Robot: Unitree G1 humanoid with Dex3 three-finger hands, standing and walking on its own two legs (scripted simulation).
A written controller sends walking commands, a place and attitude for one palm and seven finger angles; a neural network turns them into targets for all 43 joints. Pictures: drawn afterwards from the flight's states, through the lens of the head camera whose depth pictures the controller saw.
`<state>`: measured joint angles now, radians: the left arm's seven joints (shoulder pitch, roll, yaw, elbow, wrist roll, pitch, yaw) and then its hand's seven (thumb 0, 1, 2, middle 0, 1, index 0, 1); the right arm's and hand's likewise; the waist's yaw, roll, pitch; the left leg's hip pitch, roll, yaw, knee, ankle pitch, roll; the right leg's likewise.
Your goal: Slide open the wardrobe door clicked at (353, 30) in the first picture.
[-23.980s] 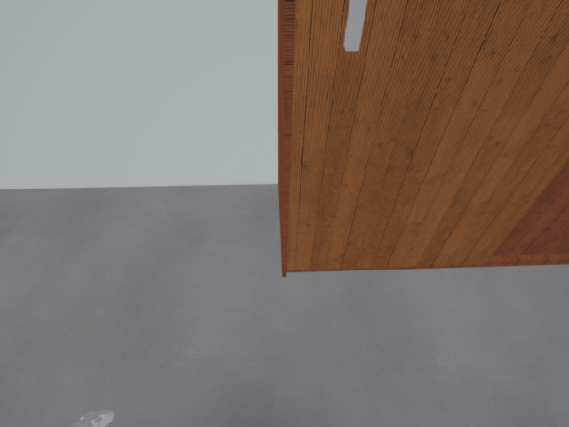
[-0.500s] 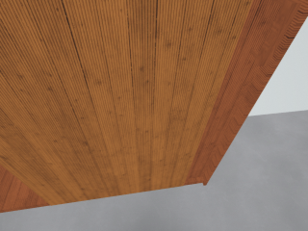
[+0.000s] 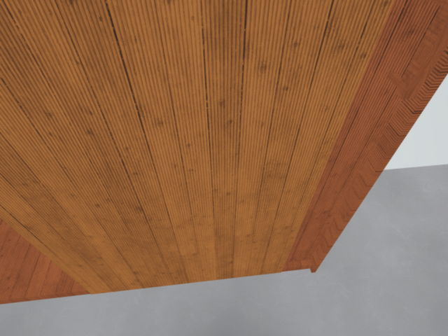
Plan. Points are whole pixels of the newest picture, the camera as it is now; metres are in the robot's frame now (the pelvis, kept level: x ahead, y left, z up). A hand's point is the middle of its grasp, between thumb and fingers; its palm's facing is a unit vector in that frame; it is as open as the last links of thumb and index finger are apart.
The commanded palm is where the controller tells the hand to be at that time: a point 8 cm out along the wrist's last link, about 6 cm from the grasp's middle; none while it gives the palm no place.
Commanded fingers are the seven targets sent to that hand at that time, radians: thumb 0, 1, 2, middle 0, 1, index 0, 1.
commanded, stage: stop walking and hold the door there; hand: left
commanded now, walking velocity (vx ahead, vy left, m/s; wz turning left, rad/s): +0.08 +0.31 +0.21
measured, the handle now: out of the picture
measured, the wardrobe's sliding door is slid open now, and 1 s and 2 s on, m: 0.64 0.62 0.64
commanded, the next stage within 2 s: loosen the grip on the handle in 1.44 s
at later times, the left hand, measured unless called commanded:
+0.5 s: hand out of the picture +0.37 +0.44 +0.25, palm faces +0.63 -0.76 -0.17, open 6.0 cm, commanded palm +0.32 +0.47 +0.22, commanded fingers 0.00 0.90 0.90 -0.45 -1.40 -0.45 -1.40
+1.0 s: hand out of the picture +0.36 +0.44 +0.25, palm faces +0.46 -0.88 -0.11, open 6.3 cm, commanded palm +0.33 +0.47 +0.22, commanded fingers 0.00 0.90 0.90 -0.45 -1.40 -0.45 -1.40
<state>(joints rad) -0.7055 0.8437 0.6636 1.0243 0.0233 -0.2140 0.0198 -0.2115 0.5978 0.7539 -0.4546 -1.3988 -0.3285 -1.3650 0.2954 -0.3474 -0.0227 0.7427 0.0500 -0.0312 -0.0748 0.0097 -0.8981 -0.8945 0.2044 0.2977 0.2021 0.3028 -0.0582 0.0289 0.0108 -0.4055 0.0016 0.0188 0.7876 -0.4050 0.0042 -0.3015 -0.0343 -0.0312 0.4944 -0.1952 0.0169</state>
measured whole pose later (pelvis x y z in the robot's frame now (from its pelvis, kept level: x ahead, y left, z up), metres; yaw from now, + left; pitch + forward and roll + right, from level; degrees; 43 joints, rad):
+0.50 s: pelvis -0.01 +0.09 +0.00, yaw +6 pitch +0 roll +3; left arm -0.67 0.55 0.47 0.56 -0.07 -0.19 0.08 -0.25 0.58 0.79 -0.45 -1.44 -0.38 -1.40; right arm 0.17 -0.27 0.01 0.73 0.04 -0.05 -0.03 0.01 -0.90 -0.89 0.20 0.30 0.20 0.30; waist 0.01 0.02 0.13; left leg -0.57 -0.01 0.02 1.15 -0.37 -0.04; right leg -0.24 -0.15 -0.17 0.58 -0.33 0.02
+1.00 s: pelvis +0.00 +0.18 -0.01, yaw +9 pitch -1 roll +0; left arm -0.61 0.34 0.24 0.06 -0.08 -0.05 0.14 -0.31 0.63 0.89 -0.39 -1.56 -0.28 -1.29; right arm 0.08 -0.15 0.09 0.63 0.03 -0.08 -0.03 0.01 -0.90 -0.89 0.21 0.30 0.20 0.30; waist 0.05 0.03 0.18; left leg -0.35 0.10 0.10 0.63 -0.26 -0.03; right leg -0.28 0.03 -0.10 0.60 -0.31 -0.06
